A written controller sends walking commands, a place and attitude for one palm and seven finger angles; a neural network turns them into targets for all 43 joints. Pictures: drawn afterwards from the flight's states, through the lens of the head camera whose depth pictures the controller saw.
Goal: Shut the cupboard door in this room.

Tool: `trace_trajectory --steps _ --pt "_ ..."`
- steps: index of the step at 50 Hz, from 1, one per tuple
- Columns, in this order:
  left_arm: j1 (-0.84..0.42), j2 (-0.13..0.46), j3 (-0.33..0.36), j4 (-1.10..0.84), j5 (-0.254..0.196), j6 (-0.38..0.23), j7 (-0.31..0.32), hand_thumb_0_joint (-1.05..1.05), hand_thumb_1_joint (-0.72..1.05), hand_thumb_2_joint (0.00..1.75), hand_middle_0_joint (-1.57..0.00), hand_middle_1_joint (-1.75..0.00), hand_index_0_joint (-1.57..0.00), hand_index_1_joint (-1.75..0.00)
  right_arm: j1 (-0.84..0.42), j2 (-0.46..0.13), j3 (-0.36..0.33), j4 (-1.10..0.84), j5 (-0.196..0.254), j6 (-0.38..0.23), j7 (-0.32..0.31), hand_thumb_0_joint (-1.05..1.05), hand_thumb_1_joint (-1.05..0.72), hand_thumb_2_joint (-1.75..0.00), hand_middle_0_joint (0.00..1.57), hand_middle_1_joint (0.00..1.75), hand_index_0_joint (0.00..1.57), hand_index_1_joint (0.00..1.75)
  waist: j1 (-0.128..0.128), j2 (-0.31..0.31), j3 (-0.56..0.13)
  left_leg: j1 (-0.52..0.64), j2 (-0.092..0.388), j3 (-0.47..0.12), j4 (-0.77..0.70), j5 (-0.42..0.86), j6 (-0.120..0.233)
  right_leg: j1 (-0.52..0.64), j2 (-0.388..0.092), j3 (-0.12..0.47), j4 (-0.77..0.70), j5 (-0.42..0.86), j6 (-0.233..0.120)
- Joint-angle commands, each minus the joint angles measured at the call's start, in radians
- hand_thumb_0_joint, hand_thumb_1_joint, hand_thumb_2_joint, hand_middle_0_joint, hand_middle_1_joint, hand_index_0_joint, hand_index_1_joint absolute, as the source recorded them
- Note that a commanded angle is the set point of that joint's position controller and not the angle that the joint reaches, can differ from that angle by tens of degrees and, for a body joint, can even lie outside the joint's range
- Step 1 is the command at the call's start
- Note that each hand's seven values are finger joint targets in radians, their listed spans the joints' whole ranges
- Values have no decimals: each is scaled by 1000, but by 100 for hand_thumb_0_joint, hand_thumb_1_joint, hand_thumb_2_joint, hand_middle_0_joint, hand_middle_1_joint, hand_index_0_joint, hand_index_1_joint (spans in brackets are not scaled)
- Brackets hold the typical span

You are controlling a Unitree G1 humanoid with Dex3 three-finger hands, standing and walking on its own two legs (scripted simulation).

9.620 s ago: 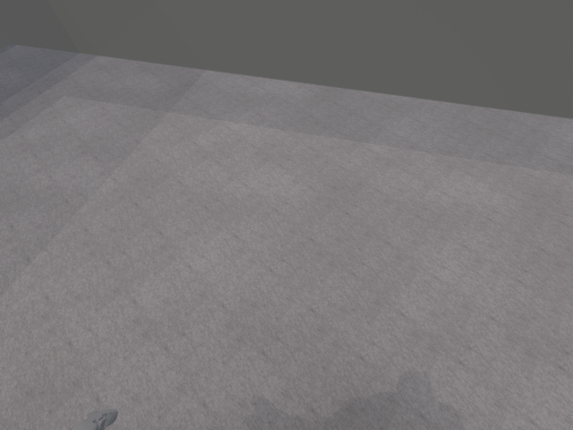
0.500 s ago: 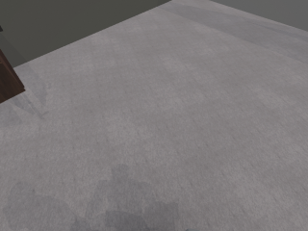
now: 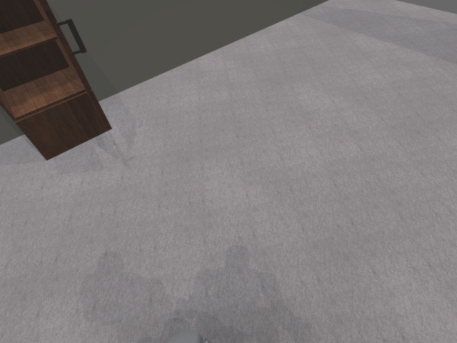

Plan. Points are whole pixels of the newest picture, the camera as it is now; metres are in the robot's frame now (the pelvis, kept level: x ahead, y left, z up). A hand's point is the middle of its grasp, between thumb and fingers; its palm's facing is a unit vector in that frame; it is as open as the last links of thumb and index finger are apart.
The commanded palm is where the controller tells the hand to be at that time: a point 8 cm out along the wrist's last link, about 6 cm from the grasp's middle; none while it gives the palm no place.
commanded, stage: turn or walk to find it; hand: left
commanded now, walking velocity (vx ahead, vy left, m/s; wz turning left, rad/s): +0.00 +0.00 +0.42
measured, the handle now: (71, 37) +1.27 +0.73 +0.00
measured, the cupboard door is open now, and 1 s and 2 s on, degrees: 84 84 84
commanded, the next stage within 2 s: stand and wait in 0.60 s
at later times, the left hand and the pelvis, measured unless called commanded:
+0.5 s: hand out of the picture -0.03 +0.29 -0.18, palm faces +0.26 -0.94 -0.23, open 7.4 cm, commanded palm none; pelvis -0.02 +0.07 +0.00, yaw +12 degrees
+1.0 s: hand out of the picture +0.00 +0.20 -0.15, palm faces +0.31 -0.91 -0.26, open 7.3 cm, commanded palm none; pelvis -0.02 +0.00 +0.00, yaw +18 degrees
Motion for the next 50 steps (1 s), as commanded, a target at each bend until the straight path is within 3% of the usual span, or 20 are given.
trace_trajectory --steps 1,8,11,12,13,14,15,16,20,26,33,37,39,40,41,42,43,44,47,50 --pt "62 203 50 -43 4 -25 13 0 90 90 -20 -30 -20 -30 -81 -41 1 -83 4 -19 2 0 -90 -90 20 30 20 30 59 -207 9 -78 20 28 -75 -57 -3 60 -267 198 -186 246 -74" --pt "99 262 66 -8 14 -14 8 0 90 90 -20 -30 -20 -30 -146 -21 27 -111 21 -46 -2 0 -90 -90 20 30 20 30 85 -262 -76 89 2 118 -437 -148 26 120 -299 157 -73 472 -103" --pt "64 262 68 -3 2 -7 5 0 90 90 -20 -30 -20 -30 -62 -40 25 -93 21 -61 -3 0 -90 -90 20 30 20 30 27 -206 -125 286 -6 141 -728 95 45 55 -259 63 57 422 -18" --pt "72 234 62 -10 -8 1 3 0 90 90 -20 -30 -20 -30 -36 -95 14 -86 18 -71 -3 0 -90 -90 20 30 20 30 8 -73 -151 443 70 51 -813 235 74 -83 -208 23 187 279 36" --pt "67 168 46 -45 -14 7 -3 0 90 90 -20 -30 -20 -30 -5 -193 -10 -92 10 -77 -8 0 -90 -90 20 30 20 30 -11 226 -139 558 322 -276 -834 564 184 -362 -71 -16 381 -216 116" --pt "-3 163 31 -67 -3 18 2 0 90 90 -20 -30 -20 -30 42 -232 -15 -78 14 -64 -13 0 -90 -90 20 30 20 30 -39 201 -131 479 394 -276 -836 675 258 -353 -51 69 509 -372 114" --pt "-25 170 37 -61 -1 28 3 0 90 90 -20 -30 -20 -30 14 -205 -9 -72 8 -64 -21 0 -90 -90 20 30 20 30 -30 154 -91 417 370 -234 -851 619 270 -350 -61 121 571 -337 111" --pt "-30 169 43 -47 0 32 3 0 90 90 -20 -30 -20 -30 -32 -179 -2 -79 7 -69 -31 0 -90 -90 20 30 20 30 -15 194 -64 399 314 -213 -851 615 250 -372 -61 146 604 -279 116" --pt "7 182 48 -8 -3 25 -13 0 90 90 -20 -30 -20 -30 -102 -131 20 -106 12 -79 -35 0 -90 -90 20 30 20 30 31 82 -27 380 205 -111 -843 637 218 -362 -37 152 665 -120 132" --pt "-31 181 46 -30 -5 28 -3 0 90 90 -20 -30 -20 -30 -43 -127 13 -101 13 -83 -33 0 -90 -90 20 30 20 30 18 64 -50 414 206 -167 -848 626 240 -359 -31 174 612 -96 153" --pt "-113 143 30 -64 -10 23 1 0 90 90 -20 -30 -20 -30 4 -113 6 -85 3 -78 -36 0 -90 -90 20 30 20 30 -7 81 -70 412 211 -251 -828 587 272 -287 2 174 421 -172 135" --pt "-61 122 21 -41 -16 10 5 0 90 90 -20 -30 -20 -30 -11 -98 12 -68 0 -78 -36 0 -90 -90 20 30 20 30 20 75 -90 343 184 -257 -801 579 255 -126 37 155 195 -126 108" --pt "-8 132 18 -10 -16 -5 7 0 90 90 -20 -30 -20 -30 -8 -83 17 -51 9 -82 -35 0 -90 -90 20 30 20 30 46 42 -116 290 140 -222 -749 514 205 22 39 144 -21 54 101" --pt "26 153 19 4 -12 -16 12 0 90 90 -20 -30 -20 -30 3 -53 23 -42 15 -86 -32 0 -90 -90 20 30 20 30 57 -15 -131 219 98 -183 -697 389 157 137 -13 190 -128 151 92" --pt "40 209 26 18 -4 -28 19 0 90 90 -20 -30 -20 -30 24 4 35 -40 24 -90 -28 0 -90 -90 20 30 20 30 48 -179 -151 101 14 -74 -605 161 96 238 -179 353 -143 264 40" --pt "45 253 27 17 -3 -32 18 0 90 90 -20 -30 -20 -30 -2 22 42 -60 23 -82 -30 0 -90 -90 20 30 20 30 56 -283 -95 46 -57 -15 -521 -159 65 159 -315 477 -168 364 -59" --pt "35 247 23 10 -3 -26 15 0 90 90 -20 -30 -20 -30 -19 2 32 -58 18 -68 -32 0 -90 -90 20 30 20 30 61 -215 -55 88 -44 -34 -423 -226 69 38 -340 464 -195 337 -123" --pt "7 225 31 11 -5 -28 18 0 90 90 -20 -30 -20 -30 0 -4 27 -43 9 -47 -34 0 -90 -90 20 30 20 30 41 -302 -31 87 -25 -44 -353 -217 68 -16 -297 454 -219 266 -124" --pt "-35 172 18 10 -11 -24 12 0 90 90 -20 -30 -20 -30 38 4 23 16 11 -37 -25 0 -90 -90 20 30 20 30 17 -177 40 70 -19 -9 -205 -107 59 -46 -200 315 -216 235 -95" --pt "-10 171 27 14 -10 -27 12 0 90 90 -20 -30 -20 -30 41 -1 15 26 13 -29 -19 0 -90 -90 20 30 20 30 20 -185 49 42 -7 0 -106 -58 40 -47 -195 258 -227 204 -72"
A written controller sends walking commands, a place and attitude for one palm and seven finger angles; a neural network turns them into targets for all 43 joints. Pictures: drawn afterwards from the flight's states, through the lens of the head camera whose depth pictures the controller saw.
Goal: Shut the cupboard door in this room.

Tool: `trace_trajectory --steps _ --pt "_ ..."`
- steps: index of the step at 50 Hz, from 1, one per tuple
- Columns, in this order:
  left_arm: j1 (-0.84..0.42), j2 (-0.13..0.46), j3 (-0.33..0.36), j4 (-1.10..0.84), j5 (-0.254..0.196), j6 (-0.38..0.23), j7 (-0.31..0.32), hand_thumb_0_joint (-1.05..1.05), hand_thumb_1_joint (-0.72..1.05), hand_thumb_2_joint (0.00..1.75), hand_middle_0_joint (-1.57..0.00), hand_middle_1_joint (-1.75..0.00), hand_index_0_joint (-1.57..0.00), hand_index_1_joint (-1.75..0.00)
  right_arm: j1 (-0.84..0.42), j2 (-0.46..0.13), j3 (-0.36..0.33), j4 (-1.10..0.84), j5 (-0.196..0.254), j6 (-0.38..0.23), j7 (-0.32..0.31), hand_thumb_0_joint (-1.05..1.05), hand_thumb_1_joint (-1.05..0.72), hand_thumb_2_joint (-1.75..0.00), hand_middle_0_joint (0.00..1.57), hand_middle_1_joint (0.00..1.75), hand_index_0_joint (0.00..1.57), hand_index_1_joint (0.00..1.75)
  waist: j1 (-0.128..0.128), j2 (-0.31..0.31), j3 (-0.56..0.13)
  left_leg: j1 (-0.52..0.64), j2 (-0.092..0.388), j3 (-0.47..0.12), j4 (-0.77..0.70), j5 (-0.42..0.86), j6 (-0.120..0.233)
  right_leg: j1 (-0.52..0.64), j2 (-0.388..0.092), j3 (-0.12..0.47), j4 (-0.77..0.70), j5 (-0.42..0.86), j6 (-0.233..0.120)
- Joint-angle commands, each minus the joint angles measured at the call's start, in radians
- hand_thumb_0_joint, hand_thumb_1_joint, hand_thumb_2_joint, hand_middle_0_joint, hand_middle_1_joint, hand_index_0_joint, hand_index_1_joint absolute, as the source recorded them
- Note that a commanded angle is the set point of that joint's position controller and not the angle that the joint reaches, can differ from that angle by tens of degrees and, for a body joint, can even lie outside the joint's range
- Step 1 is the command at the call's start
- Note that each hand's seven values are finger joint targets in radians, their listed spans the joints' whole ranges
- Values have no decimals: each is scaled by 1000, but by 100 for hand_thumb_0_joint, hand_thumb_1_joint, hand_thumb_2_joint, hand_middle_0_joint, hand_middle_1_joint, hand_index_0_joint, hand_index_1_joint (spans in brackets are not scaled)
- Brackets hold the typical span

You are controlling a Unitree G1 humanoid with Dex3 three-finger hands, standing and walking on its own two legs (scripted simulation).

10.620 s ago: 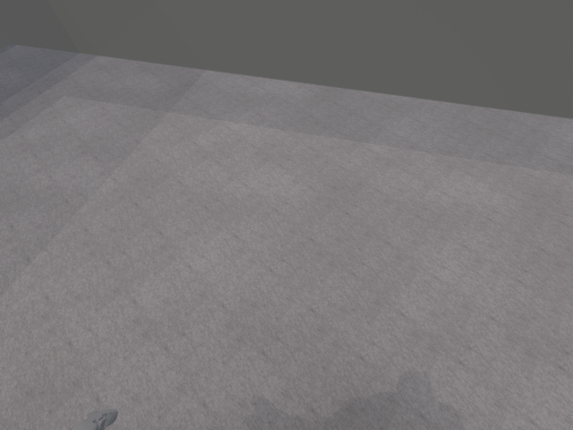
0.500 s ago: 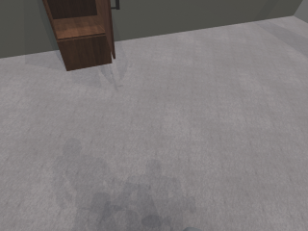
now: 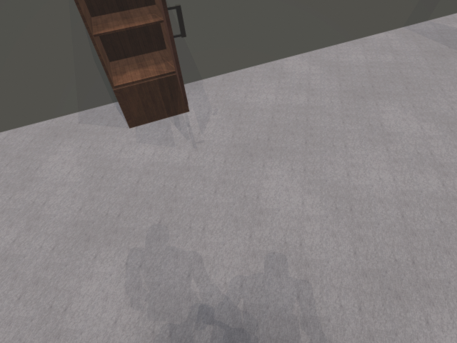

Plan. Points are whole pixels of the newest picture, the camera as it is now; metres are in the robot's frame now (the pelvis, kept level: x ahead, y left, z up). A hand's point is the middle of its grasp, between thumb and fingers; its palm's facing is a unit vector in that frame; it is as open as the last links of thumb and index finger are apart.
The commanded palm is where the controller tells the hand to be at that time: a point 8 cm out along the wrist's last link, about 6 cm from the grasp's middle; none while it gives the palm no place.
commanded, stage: turn or walk to find it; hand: left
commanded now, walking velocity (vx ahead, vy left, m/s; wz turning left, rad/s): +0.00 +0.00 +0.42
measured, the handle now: (176, 22) +1.45 +0.29 +0.01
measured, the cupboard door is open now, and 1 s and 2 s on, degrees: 84 84 84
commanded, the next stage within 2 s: stand and wait in 0.50 s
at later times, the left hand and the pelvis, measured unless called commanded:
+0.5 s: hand out of the picture -0.08 +0.26 -0.19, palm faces +0.28 -0.93 -0.22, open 7.4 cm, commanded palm none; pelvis -0.04 +0.05 -0.01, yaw +12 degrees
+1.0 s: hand out of the picture -0.02 +0.21 -0.16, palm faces +0.27 -0.93 -0.25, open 7.3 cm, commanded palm none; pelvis -0.04 +0.02 +0.00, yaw +16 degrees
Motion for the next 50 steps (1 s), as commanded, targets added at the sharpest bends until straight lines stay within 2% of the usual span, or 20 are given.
trace_trajectory --steps 1,5,13,15,17,18,19,20,21,23,26,30,37,40,42,44,45,46,48,50 --pt "30 171 45 -51 1 -25 8 0 90 90 -20 -30 -20 -30 14 -61 -22 -35 0 -1 7 0 -90 -90 20 30 20 30 29 -181 61 -97 38 -2 169 42 -20 -40 -260 164 -227 195 -60" --pt "71 188 54 -43 7 -26 11 0 90 90 -20 -30 -20 -30 -32 -65 -22 -53 0 -1 11 0 -90 -90 20 30 20 30 49 -186 30 -134 52 1 159 15 -33 30 -297 169 -205 241 -78" --pt "128 243 71 -21 19 -16 10 0 90 90 -20 -30 -20 -30 -133 -52 -4 -100 12 -16 14 0 -90 -90 20 30 20 30 86 -226 -37 -34 47 79 -115 -72 -23 87 -341 132 -126 405 -110" --pt "110 256 74 -18 20 -13 10 0 90 90 -20 -30 -20 -30 -108 -50 -1 -101 15 -24 14 0 -90 -90 20 30 20 30 66 -230 -62 25 40 104 -239 -29 -18 89 -340 101 -78 438 -91" --pt "87 257 74 -18 10 -6 7 0 90 90 -20 -30 -20 -30 -63 -59 -1 -90 13 -32 13 0 -90 -90 20 30 20 30 32 -209 -82 168 30 127 -422 142 -10 13 -307 44 -9 369 -30" --pt "80 239 69 -24 0 0 5 0 90 90 -20 -30 -20 -30 -29 -91 -5 -85 12 -40 15 0 -90 -90 20 30 20 30 9 -113 -95 275 63 88 -530 255 4 -70 -270 -8 77 263 19" --pt "89 189 61 -44 -6 9 0 0 90 90 -20 -30 -20 -30 -20 -170 -22 -92 3 -47 14 0 -90 -90 20 30 20 30 4 138 -93 359 249 -161 -603 372 71 -259 -155 -79 257 -6 91" --pt "42 146 45 -78 -2 19 -1 0 90 90 -20 -30 -20 -30 2 -242 -37 -99 -2 -40 8 0 -90 -90 20 30 20 30 -16 277 -47 290 404 -325 -649 576 175 -352 -83 -53 420 -339 127" --pt "18 171 49 -83 3 28 -1 0 90 90 -20 -30 -20 -30 -18 -244 -36 -101 -6 -34 6 0 -90 -90 20 30 20 30 -15 162 -32 204 424 -281 -643 494 227 -307 -100 14 513 -329 110" --pt "-9 173 56 -58 9 39 -6 0 90 90 -20 -30 -20 -30 -96 -192 -19 -112 -7 -41 -11 0 -90 -90 20 30 20 30 15 167 31 173 314 -225 -647 489 186 -355 -102 59 587 -211 122" --pt "29 170 53 -35 7 27 -14 0 90 90 -20 -30 -20 -30 -111 -169 -8 -126 -1 -55 -13 0 -90 -90 20 30 20 30 37 78 10 231 252 -136 -610 643 168 -358 -88 59 624 -126 138" --pt "33 159 41 -28 4 23 -8 0 90 90 -20 -30 -20 -30 -55 -147 -6 -110 5 -68 -18 0 -90 -90 20 30 20 30 29 51 -44 330 243 -107 -584 820 174 -345 -79 69 581 -106 152" --pt "-23 123 20 -39 -1 19 -1 0 90 90 -20 -30 -20 -30 -29 -126 -6 -79 -5 -66 -20 0 -90 -90 20 30 20 30 14 86 -27 283 250 -134 -569 796 191 -197 -59 54 295 -157 136" --pt "31 124 16 -10 -3 8 1 0 90 90 -20 -30 -20 -30 -44 -121 -4 -64 -3 -66 -18 0 -90 -90 20 30 20 30 40 84 -21 210 228 -137 -547 690 167 -67 -44 38 97 -53 122" --pt "94 138 16 24 2 -9 6 0 90 90 -20 -30 -20 -30 -37 -90 2 -51 7 -69 -15 0 -90 -90 20 30 20 30 63 -8 -48 148 160 -91 -475 518 95 78 -74 61 -108 159 110" --pt "84 211 20 31 4 -26 10 0 90 90 -20 -30 -20 -30 -7 -22 21 -51 18 -67 -9 0 -90 -90 20 30 20 30 37 -206 -41 30 52 12 -417 177 23 135 -274 254 -129 361 19" --pt "73 225 19 25 3 -25 8 0 90 90 -20 -30 -20 -30 -11 -17 21 -48 13 -58 -10 0 -90 -90 20 30 20 30 37 -228 -7 54 28 31 -391 35 14 53 -326 278 -158 338 -43" --pt "63 231 31 20 1 -28 8 0 90 90 -20 -30 -20 -30 -24 -30 16 -45 5 -41 -13 0 -90 -90 20 30 20 30 50 -340 12 63 31 23 -316 -34 13 -7 -315 299 -205 260 -77" --pt "40 206 32 12 3 -20 9 0 90 90 -20 -30 -20 -30 -24 -51 6 -35 2 -31 -10 0 -90 -90 20 30 20 30 51 -295 62 32 42 18 -181 -54 17 -54 -310 269 -220 201 -107" --pt "38 199 41 6 4 -17 10 0 90 90 -20 -30 -20 -30 -13 -36 3 -22 5 -28 -7 0 -90 -90 20 30 20 30 49 -211 47 -4 42 32 -77 -61 11 -19 -307 214 -191 290 -111"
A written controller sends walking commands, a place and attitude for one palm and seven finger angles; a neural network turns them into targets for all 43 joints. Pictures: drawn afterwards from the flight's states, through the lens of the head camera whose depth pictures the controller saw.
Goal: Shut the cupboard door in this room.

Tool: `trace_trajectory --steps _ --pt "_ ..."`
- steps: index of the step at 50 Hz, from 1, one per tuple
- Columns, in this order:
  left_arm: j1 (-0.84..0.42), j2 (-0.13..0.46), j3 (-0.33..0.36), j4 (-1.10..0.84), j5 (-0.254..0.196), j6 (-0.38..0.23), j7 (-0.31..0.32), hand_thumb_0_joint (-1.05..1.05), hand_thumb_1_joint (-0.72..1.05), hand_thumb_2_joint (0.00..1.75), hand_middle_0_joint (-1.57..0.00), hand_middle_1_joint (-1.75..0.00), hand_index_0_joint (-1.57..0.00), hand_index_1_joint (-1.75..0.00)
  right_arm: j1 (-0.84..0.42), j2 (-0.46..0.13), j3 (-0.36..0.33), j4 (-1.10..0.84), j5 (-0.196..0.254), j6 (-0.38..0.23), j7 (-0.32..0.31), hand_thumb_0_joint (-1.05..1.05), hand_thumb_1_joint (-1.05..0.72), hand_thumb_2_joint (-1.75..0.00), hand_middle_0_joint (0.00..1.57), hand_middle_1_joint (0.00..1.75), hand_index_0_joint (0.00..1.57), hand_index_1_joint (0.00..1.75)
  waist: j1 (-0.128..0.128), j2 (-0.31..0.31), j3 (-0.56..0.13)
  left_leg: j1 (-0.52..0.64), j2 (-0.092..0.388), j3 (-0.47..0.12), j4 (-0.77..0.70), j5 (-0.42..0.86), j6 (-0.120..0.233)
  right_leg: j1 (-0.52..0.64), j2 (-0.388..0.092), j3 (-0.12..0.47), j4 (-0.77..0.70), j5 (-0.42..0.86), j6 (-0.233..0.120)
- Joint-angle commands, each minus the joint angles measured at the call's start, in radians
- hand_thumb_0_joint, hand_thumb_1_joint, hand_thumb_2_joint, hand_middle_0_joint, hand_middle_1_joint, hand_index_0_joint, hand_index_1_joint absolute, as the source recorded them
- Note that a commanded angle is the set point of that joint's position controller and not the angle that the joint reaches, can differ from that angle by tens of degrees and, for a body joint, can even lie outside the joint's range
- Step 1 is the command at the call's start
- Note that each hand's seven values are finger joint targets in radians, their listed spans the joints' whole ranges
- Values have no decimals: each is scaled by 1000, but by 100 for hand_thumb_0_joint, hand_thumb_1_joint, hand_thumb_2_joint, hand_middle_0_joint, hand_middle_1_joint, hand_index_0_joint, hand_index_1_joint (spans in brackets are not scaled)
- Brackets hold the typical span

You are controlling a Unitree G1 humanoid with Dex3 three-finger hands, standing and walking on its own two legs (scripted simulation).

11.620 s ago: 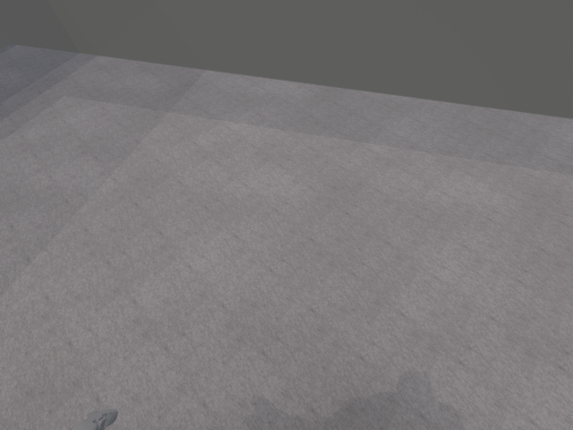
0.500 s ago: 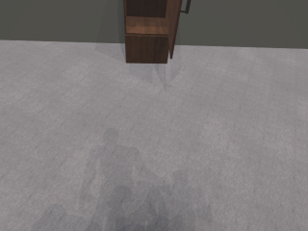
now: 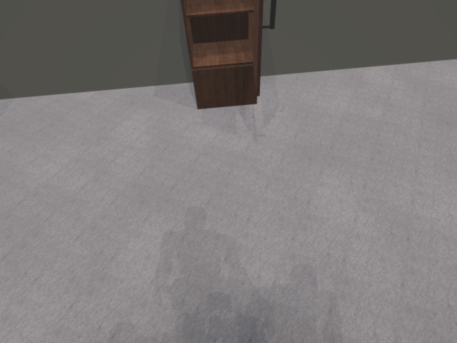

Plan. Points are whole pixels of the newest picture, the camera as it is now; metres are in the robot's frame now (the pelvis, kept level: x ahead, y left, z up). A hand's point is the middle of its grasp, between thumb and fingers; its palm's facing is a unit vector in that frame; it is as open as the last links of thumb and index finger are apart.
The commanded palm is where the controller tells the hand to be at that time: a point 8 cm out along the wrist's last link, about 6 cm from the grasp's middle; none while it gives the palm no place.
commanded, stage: turn or walk to find it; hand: left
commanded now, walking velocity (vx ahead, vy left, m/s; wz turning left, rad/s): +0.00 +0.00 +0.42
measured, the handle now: (268, 13) +1.51 -0.14 +0.01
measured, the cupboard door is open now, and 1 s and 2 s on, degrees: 84 84 84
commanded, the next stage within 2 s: stand and wait in 0.40 s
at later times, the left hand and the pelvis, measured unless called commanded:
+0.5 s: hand out of the picture -0.04 +0.27 -0.17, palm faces +0.22 -0.95 -0.23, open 7.4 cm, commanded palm none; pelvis -0.04 +0.05 +0.00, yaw +10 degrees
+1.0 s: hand out of the picture -0.06 +0.20 -0.15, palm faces +0.31 -0.91 -0.26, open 7.3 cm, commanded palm none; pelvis -0.05 +0.00 +0.00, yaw +17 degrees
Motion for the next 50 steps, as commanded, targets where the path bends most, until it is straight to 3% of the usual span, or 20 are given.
trace_trajectory --steps 1,6,9,12,13,14,15,16,20,24,31,34,36,37,39,40,42,44,46,50 --pt "40 191 50 -44 -1 -10 11 0 90 90 -20 -30 -20 -30 -11 -52 -22 -50 3 -6 4 0 -90 -90 20 30 20 30 43 -177 45 -144 33 -10 240 -53 -9 8 -283 196 -221 319 -140" --pt "40 216 68 -58 9 -10 13 0 90 90 -20 -30 -20 -30 -26 -51 -30 -72 5 1 16 0 -90 -90 20 30 20 30 47 -185 12 -168 53 13 265 -74 -30 31 -306 143 -202 313 -132" --pt "46 235 78 -61 14 -4 12 0 90 90 -20 -30 -20 -30 -51 -49 -29 -96 8 -4 21 0 -90 -90 20 30 20 30 57 -212 -7 -134 50 41 155 -67 -32 31 -311 128 -170 295 -125" --pt "26 242 82 -68 8 5 9 0 90 90 -20 -30 -20 -30 11 -48 -27 -88 7 -15 20 0 -90 -90 20 30 20 30 23 -214 -51 -15 33 80 -69 85 -32 8 -287 70 -73 279 -73" --pt "19 232 79 -71 -1 11 8 0 90 90 -20 -30 -20 -30 44 -64 -27 -81 6 -22 21 0 -90 -90 20 30 20 30 1 -154 -67 84 38 73 -197 206 -25 -52 -261 29 -4 219 -28" --pt "26 188 74 -86 -9 19 4 0 90 90 -20 -30 -20 -30 66 -117 -37 -84 2 -32 22 0 -90 -90 20 30 20 30 -10 29 -73 145 139 -85 -310 251 8 -157 -179 -34 155 71 28" --pt "19 122 60 -123 -12 28 -2 0 90 90 -20 -30 -20 -30 71 -209 -57 -99 -7 -35 17 0 -90 -90 20 30 20 30 -14 314 -31 143 360 -369 -390 453 102 -345 -60 -71 352 -274 97" --pt "-37 143 58 -130 -5 39 1 0 90 90 -20 -30 -20 -30 65 -235 -62 -100 -11 -24 13 0 -90 -90 20 30 20 30 -34 231 -8 19 410 -373 -408 422 174 -287 -64 21 469 -309 80" --pt "-32 151 67 -97 3 38 -14 0 90 90 -20 -30 -20 -30 -52 -172 -37 -130 -11 -37 -4 0 -90 -90 20 30 20 30 17 123 35 23 265 -244 -386 426 145 -341 -70 71 591 -125 88" --pt "11 140 53 -68 0 31 -11 0 90 90 -20 -30 -20 -30 -24 -157 -30 -124 -1 -51 -10 0 -90 -90 20 30 20 30 20 57 -28 138 237 -177 -363 587 151 -333 -55 74 570 -83 103" --pt "-23 107 28 -78 -4 26 -3 0 90 90 -20 -30 -20 -30 4 -143 -31 -100 -9 -50 -13 0 -90 -90 20 30 20 30 -3 78 -37 167 250 -197 -327 682 180 -216 -38 64 290 -160 98" --pt "29 103 23 -51 -7 16 0 0 90 90 -20 -30 -20 -30 -18 -140 -29 -88 -9 -48 -8 0 -90 -90 20 30 20 30 19 88 -26 101 228 -191 -308 644 160 -99 -20 45 106 -95 87" --pt "105 110 22 -18 -6 5 4 0 90 90 -20 -30 -20 -30 -41 -128 -25 -87 1 -46 -6 0 -90 -90 20 30 20 30 54 47 -33 11 184 -168 -252 511 111 48 -28 36 -91 92 82" --pt "112 145 27 -14 -2 -5 9 0 90 90 -20 -30 -20 -30 -33 -98 -22 -86 8 -46 -1 0 -90 -90 20 30 20 30 50 -32 -33 -65 131 -135 -192 409 64 126 -87 105 -151 162 65" --pt "100 249 46 -31 3 -13 11 0 90 90 -20 -30 -20 -30 -54 -54 -14 -121 11 -32 7 0 -90 -90 20 30 20 30 47 -292 23 -187 -6 1 -18 -14 -8 75 -354 330 -234 261 -76" --pt "95 248 56 -47 1 -13 11 0 90 90 -20 -30 -20 -30 -84 -79 -26 -130 3 -13 5 0 -90 -90 20 30 20 30 67 -312 38 -181 10 -31 128 -106 -5 -5 -380 352 -276 203 -141" --pt "42 204 56 -62 0 -7 12 0 90 90 -20 -30 -20 -30 -71 -95 -40 -107 -3 3 10 0 -90 -90 20 30 20 30 42 -237 110 -216 25 -46 331 -53 -4 -86 -327 288 -295 107 -149" --pt "20 177 57 -77 0 -9 13 0 90 90 -20 -30 -20 -30 -32 -76 -43 -89 -1 5 19 0 -90 -90 20 30 20 30 19 -163 81 -227 33 -29 411 -13 -13 -59 -293 193 -256 193 -124" --pt "19 186 59 -89 1 -15 10 0 90 90 -20 -30 -20 -30 -16 -74 -45 -83 -1 11 25 0 -90 -90 20 30 20 30 19 -159 39 -234 36 -17 443 23 -30 -18 -273 126 -237 215 -101" --pt "63 199 68 -87 9 -16 11 0 90 90 -20 -30 -20 -30 -64 -74 -44 -113 -1 8 29 0 -90 -90 20 30 20 30 47 -206 8 -249 52 7 347 -7 -49 56 -295 109 -213 272 -112"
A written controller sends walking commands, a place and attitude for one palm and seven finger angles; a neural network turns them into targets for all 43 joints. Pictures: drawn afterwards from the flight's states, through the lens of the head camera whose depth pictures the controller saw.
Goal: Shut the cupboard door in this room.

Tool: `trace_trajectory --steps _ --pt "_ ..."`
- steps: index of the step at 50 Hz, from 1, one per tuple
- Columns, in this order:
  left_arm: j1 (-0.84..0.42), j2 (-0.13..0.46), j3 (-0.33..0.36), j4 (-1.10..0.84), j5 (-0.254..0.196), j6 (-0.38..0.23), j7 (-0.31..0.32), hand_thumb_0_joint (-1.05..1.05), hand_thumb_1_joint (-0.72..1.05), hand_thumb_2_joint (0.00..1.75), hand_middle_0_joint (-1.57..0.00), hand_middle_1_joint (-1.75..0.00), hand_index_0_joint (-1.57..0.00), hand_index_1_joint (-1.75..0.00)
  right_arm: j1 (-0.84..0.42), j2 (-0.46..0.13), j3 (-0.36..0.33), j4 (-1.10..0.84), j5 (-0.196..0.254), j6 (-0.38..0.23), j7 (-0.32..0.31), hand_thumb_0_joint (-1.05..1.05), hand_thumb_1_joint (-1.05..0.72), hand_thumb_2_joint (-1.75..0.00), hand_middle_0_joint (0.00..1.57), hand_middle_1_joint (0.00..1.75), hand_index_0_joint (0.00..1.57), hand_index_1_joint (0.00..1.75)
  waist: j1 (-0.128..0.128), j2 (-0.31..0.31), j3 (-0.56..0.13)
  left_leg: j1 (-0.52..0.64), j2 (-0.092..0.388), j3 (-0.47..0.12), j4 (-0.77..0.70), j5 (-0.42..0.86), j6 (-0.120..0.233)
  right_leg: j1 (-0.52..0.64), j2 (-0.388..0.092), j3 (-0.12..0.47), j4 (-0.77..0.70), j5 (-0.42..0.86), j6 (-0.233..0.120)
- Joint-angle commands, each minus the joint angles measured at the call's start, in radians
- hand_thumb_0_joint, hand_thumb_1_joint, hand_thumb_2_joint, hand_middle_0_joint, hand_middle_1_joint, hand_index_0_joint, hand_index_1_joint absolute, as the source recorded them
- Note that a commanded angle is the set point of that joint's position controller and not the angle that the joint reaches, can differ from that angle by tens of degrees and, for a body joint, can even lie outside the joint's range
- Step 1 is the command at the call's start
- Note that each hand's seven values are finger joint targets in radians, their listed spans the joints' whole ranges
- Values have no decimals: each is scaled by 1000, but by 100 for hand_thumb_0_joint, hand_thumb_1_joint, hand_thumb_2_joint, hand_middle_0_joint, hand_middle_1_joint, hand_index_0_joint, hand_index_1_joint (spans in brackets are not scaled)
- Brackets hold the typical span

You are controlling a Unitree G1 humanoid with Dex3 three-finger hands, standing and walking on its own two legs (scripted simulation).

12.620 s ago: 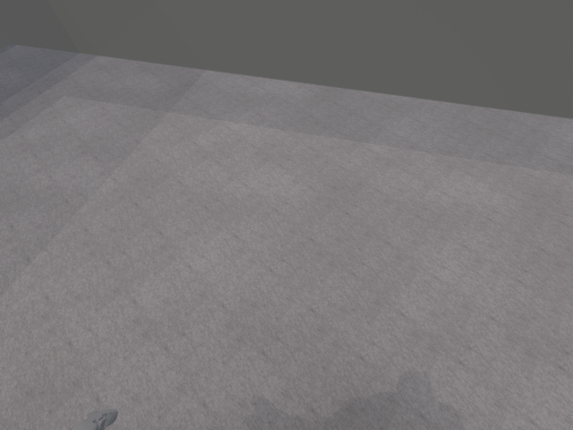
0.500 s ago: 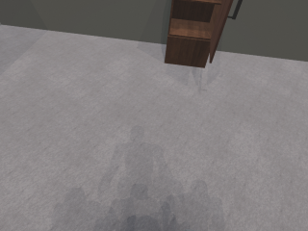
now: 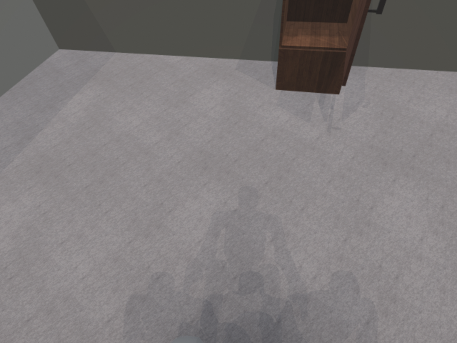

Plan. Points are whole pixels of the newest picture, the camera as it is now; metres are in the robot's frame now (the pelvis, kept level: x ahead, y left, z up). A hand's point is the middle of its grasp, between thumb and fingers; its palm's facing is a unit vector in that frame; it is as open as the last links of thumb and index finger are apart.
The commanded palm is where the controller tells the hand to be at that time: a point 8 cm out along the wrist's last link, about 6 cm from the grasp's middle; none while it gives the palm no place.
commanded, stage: turn or walk to find it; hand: left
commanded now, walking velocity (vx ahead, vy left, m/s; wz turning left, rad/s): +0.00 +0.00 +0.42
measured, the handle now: out of the picture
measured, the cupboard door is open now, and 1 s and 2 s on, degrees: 84 84 84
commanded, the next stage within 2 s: stand and wait in 0.70 s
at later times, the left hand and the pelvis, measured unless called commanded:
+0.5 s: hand out of the picture +0.01 +0.26 -0.17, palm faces +0.23 -0.94 -0.25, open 7.4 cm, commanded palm none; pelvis -0.02 +0.04 +0.00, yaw +11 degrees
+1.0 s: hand out of the picture -0.06 +0.16 -0.15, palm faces +0.38 -0.88 -0.27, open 7.3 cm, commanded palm none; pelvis -0.02 -0.03 +0.00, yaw +21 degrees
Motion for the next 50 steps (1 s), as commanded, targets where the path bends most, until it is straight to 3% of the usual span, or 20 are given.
trace_trajectory --steps 1,6,9,10,11,12,13,14,19,27,32,33,34,35,36,37,38,40,42,50 --pt "48 207 47 -56 2 -23 13 0 90 90 -20 -30 -20 -30 -49 -42 -5 -83 3 -19 6 0 -90 -90 20 30 20 30 45 -203 -40 -62 23 21 -70 -36 -15 82 -271 174 -172 290 -105" --pt "77 247 62 -45 6 -15 10 0 90 90 -20 -30 -20 -30 -83 -33 8 -109 11 -36 5 0 -90 -90 20 30 20 30 66 -231 -97 16 9 74 -304 -47 -8 142 -289 149 -82 447 -113" --pt "40 249 62 -47 -3 -7 8 0 90 90 -20 -30 -20 -30 -19 -49 8 -95 11 -44 4 0 -90 -90 20 30 20 30 21 -209 -121 175 4 100 -529 143 1 79 -264 81 14 403 -45" --pt "34 228 60 -55 -12 -1 7 0 90 90 -20 -30 -20 -30 17 -78 2 -89 8 -53 5 0 -90 -90 20 30 20 30 -5 -118 -135 283 35 64 -641 267 16 -7 -230 39 105 311 3" --pt "47 176 52 -80 -19 8 3 0 90 90 -20 -30 -20 -30 33 -162 -15 -95 -1 -62 2 0 -90 -90 20 30 20 30 -12 132 -137 390 223 -198 -702 448 94 -209 -114 -20 274 21 73" --pt "-7 132 32 -114 -14 14 1 0 90 90 -20 -30 -20 -30 74 -228 -30 -92 -3 -56 -5 0 -90 -90 20 30 20 30 -40 282 -106 371 376 -350 -731 710 201 -329 -41 14 437 -357 107" --pt "-42 153 36 -118 -10 23 3 0 90 90 -20 -30 -20 -30 71 -226 -28 -86 -7 -50 -9 0 -90 -90 20 30 20 30 -43 182 -87 308 388 -297 -721 661 239 -301 -54 86 536 -341 92" --pt "-58 147 38 -105 -6 32 5 0 90 90 -20 -30 -20 -30 38 -195 -19 -87 -9 -55 -18 0 -90 -90 20 30 20 30 -33 225 -60 253 332 -276 -742 605 215 -312 -64 125 570 -291 94" --pt "-29 162 42 -79 -10 20 -12 0 90 90 -20 -30 -20 -30 -32 -162 -3 -123 -1 -67 -25 0 -90 -90 20 30 20 30 8 89 -50 321 215 -154 -700 717 185 -345 -38 126 625 -125 118" --pt "-100 146 33 -143 -16 23 -6 0 90 90 -20 -30 -20 -30 -12 -177 -22 -148 -10 -54 -15 0 -90 -90 20 30 20 30 -20 111 -56 286 217 -256 -688 594 219 -271 -6 133 399 -181 125" --pt "15 152 36 -127 -22 0 -4 0 90 90 -20 -30 -20 -30 -61 -178 -31 -169 -7 -45 -10 0 -90 -90 20 30 20 30 35 96 -109 158 152 -270 -576 557 167 3 35 97 13 16 108" --pt "55 184 44 -117 -16 -10 -1 0 90 90 -20 -30 -20 -30 -59 -151 -29 -175 2 -46 -7 0 -90 -90 20 30 20 30 50 17 -129 69 98 -231 -513 408 118 130 -11 129 -106 111 101" --pt "86 272 58 -116 -1 -22 8 0 90 90 -20 -30 -20 -30 -43 -89 -20 -188 11 -46 1 0 -90 -90 20 30 20 30 62 -215 -156 -97 -19 -111 -332 127 47 263 -229 336 -183 156 38" --pt "90 324 66 -128 -1 -20 10 0 90 90 -20 -30 -20 -30 -75 -77 -20 -214 5 -41 -3 0 -90 -90 20 30 20 30 74 -356 -111 -176 -85 -45 -120 -191 15 174 -412 510 -204 282 -75" --pt "55 289 59 -140 -9 -18 12 0 90 90 -20 -30 -20 -30 -69 -113 -28 -195 -2 -25 -3 0 -90 -90 20 30 20 30 59 -248 -87 -126 -44 -106 24 -154 24 39 -398 466 -229 168 -115" --pt "-20 255 60 -153 -9 -21 14 0 90 90 -20 -30 -20 -30 -38 -112 -30 -171 -8 -16 1 0 -90 -90 20 30 20 30 27 -297 -39 -131 -25 -121 93 -96 26 -40 -348 430 -268 25 -106" --pt "-57 234 52 -162 -10 -17 10 0 90 90 -20 -30 -20 -30 -31 -106 -32 -148 -7 -10 5 0 -90 -90 20 30 20 30 12 -224 6 -123 -19 -100 151 -37 24 -86 -300 383 -276 -47 -87" --pt "-87 185 35 -164 -10 -23 7 0 90 90 -20 -30 -20 -30 22 -86 -24 -113 -9 -10 11 0 -90 -90 20 30 20 30 -17 -194 8 -106 -10 -71 158 60 11 -69 -219 249 -243 55 -51" --pt "-42 177 29 -143 -11 -32 6 0 90 90 -20 -30 -20 -30 36 -78 -18 -99 -6 -11 9 0 -90 -90 20 30 20 30 -5 -211 -27 -100 -11 -60 132 98 -3 -5 -195 203 -226 141 -49" --pt "116 188 26 -39 0 -37 6 0 90 90 -20 -30 -20 -30 -52 -44 12 -85 3 -25 -6 0 -90 -90 20 30 20 30 57 -191 -71 5 20 5 -224 -13 -16 126 -223 237 -176 414 -106"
